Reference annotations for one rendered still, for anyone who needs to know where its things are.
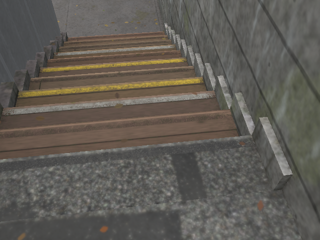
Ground stairs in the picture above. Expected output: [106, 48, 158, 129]
[0, 31, 239, 160]

